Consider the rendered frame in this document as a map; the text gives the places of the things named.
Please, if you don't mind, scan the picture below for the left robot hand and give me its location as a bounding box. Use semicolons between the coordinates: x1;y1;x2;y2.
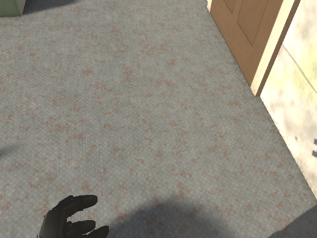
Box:
37;194;109;238

